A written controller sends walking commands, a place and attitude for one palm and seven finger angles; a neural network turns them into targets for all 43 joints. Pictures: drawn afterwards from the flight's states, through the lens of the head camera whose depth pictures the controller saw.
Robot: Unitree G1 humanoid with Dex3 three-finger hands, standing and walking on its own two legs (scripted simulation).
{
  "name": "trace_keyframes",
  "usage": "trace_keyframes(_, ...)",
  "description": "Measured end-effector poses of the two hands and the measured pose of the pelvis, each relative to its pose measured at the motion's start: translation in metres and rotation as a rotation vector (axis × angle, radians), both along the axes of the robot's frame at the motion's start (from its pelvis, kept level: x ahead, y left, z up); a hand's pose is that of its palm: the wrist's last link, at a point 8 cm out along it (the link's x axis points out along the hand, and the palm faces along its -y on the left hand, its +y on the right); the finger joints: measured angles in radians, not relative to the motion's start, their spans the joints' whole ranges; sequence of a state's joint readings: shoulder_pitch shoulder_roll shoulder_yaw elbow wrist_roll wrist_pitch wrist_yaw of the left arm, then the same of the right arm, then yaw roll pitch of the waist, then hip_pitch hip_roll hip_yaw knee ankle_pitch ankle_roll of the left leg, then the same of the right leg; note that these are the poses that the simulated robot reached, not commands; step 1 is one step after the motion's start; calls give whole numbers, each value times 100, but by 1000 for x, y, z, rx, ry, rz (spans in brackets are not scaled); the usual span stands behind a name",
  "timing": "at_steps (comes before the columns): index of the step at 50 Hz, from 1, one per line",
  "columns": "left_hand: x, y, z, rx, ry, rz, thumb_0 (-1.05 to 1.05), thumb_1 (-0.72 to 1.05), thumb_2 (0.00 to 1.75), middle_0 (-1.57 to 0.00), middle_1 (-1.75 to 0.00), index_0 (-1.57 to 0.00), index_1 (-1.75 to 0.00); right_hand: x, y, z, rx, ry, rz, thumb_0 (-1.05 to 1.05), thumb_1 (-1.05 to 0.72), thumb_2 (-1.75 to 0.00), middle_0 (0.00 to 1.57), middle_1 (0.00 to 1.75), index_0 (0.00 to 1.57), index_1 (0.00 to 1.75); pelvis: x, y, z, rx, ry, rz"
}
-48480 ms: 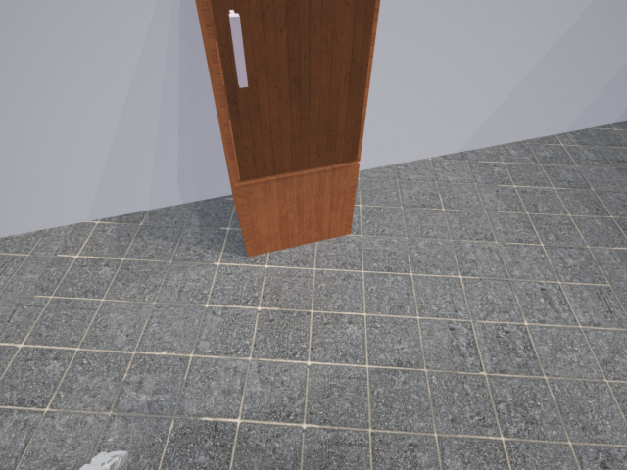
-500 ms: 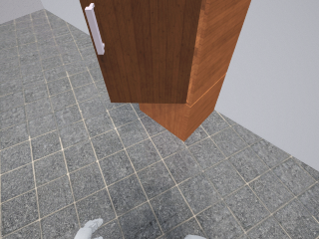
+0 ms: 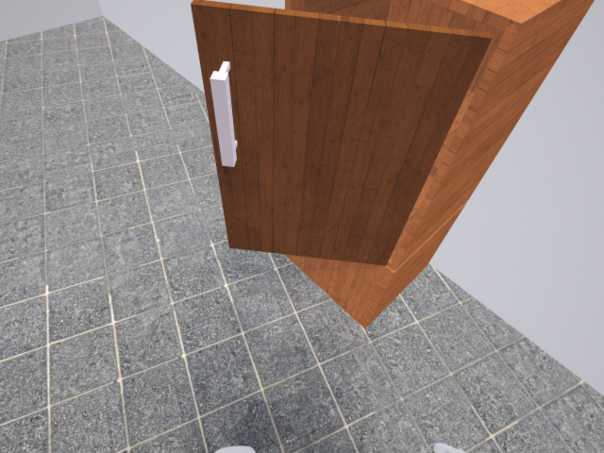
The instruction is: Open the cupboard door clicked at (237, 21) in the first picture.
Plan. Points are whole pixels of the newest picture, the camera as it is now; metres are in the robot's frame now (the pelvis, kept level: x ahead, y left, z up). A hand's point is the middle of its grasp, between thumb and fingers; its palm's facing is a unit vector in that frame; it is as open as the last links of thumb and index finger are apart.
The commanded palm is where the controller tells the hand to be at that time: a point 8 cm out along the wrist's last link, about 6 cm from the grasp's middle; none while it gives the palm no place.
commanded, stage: come to a stop and stand still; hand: left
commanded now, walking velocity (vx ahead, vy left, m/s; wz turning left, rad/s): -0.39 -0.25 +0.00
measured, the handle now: (227, 116) +0.59 +0.19 +0.09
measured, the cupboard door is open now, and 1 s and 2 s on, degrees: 41 41 41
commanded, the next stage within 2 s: look again from close up in 0.94 s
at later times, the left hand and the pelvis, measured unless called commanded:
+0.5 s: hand out of the picture +0.11 +0.13 -0.16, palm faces -0.06 -0.96 -0.27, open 7.4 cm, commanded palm none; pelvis +0.01 -0.06 +0.00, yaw -2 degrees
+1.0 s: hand out of the picture -0.01 +0.08 -0.16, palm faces +0.03 -0.98 -0.17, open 7.3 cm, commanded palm none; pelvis +0.00 -0.09 +0.01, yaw +0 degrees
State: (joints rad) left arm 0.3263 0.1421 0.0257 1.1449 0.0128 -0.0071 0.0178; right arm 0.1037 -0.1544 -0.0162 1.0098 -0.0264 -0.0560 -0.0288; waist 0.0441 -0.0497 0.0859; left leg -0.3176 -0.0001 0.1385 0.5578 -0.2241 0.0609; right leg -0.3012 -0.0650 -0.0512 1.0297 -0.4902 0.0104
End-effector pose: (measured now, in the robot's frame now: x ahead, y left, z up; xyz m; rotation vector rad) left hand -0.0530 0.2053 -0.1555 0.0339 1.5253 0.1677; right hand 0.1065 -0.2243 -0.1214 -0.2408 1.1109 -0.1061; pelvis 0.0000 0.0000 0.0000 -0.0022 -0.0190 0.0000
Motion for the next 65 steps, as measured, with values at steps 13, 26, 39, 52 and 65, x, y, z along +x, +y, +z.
trace_keyframes(13,138,32,20,96,-215,-109,0,91,89,-20,-30,-20,-30,-43,-24,4,-48,173,-140,-2,-93,-90,21,30,21,30,17,-7,12,-37,41,-24)
trace_keyframes(26,151,-36,35,140,-284,-211,0,91,89,-20,-30,-20,-30,-112,-82,-28,51,305,-233,0,-91,-90,20,30,20,30,9,-63,3,7,39,-25)
trace_keyframes(39,100,-61,20,90,-230,-94,-1,95,89,-20,-30,-20,-30,-104,-78,-17,51,275,-155,0,-91,-90,20,30,20,30,4,-84,7,3,-6,-5)
trace_keyframes(52,27,-80,23,44,-61,-64,0,91,89,-20,-30,-20,-30,-112,-80,-13,58,293,-130,0,-91,-90,20,30,20,30,0,-86,15,6,-6,-5)
trace_keyframes(65,32,-65,22,77,-109,-98,0,91,89,-20,-30,-20,-30,-117,-63,-25,88,248,-110,1,-93,-90,20,30,20,30,-5,-72,6,4,-3,-10)
